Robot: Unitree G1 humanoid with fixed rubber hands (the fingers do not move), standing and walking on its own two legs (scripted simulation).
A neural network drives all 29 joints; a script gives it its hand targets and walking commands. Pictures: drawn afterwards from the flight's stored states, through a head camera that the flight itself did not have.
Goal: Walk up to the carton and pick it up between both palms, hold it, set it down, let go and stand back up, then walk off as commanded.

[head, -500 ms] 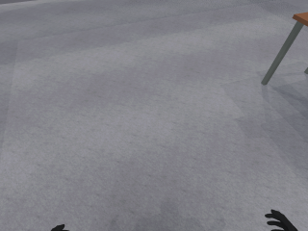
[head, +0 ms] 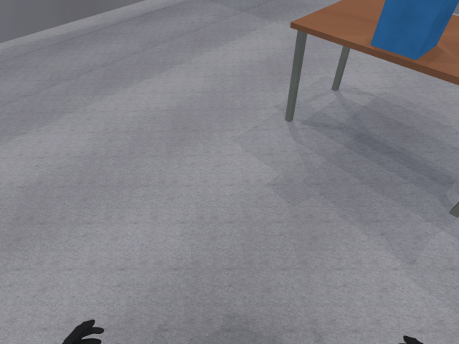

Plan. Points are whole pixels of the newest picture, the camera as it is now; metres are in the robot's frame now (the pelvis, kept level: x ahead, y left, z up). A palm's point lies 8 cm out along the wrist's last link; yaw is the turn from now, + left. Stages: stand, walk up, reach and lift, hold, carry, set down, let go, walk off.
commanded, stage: walk up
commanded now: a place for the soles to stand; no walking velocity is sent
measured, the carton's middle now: (415, 15) +1.35 -0.74 +0.02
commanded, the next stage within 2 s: none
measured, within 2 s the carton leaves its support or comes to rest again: neither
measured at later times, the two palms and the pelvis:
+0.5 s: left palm (106, 255) +0.33 +0.31 -0.10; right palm (423, 326) +0.18 -0.30 -0.05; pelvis +0.18 +0.03 +0.01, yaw -14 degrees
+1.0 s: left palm (172, 175) +0.53 +0.18 -0.05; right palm (445, 292) +0.25 -0.39 -0.10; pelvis +0.31 -0.07 +0.01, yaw -26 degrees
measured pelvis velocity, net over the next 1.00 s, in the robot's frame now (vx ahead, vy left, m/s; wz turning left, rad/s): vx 0.31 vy -0.07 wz -0.45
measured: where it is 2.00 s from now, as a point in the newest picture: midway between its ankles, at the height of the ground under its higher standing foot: (276, 276)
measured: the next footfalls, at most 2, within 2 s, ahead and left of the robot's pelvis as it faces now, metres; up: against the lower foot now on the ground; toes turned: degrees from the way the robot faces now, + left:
left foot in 0.32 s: +0.24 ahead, +0.13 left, +0.00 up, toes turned -3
right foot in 0.76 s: +0.33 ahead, -0.15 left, +0.00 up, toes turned -24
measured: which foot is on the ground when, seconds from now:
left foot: up 0.00-0.30, down 0.32-0.80, up 0.82-1.00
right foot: down 0.00-0.32, up 0.34-0.74, down 0.76-1.00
